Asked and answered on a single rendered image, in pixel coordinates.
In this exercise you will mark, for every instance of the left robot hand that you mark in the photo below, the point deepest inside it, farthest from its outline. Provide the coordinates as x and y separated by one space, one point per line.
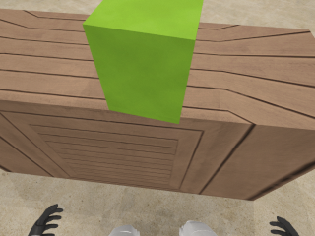
40 225

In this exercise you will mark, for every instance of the right robot hand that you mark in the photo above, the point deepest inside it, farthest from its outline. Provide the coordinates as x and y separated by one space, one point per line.
285 225

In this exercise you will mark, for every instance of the carton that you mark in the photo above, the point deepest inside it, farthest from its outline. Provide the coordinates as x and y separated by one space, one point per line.
142 51

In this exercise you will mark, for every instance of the pedestal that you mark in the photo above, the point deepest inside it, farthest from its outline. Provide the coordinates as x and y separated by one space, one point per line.
246 128

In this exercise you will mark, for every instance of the robot thigh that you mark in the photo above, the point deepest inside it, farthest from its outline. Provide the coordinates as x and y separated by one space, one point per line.
125 230
196 228

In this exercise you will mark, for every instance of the robot left thigh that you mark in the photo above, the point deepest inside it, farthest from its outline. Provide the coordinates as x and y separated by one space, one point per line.
125 230

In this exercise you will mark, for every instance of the robot right thigh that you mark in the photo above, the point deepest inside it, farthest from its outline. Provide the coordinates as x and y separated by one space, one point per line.
196 228

